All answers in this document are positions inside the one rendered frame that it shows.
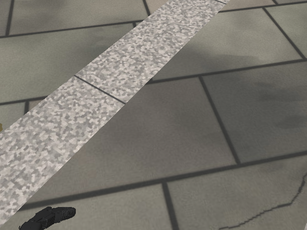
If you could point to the robot left hand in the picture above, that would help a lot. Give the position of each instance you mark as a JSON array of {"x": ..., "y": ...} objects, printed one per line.
[{"x": 47, "y": 217}]

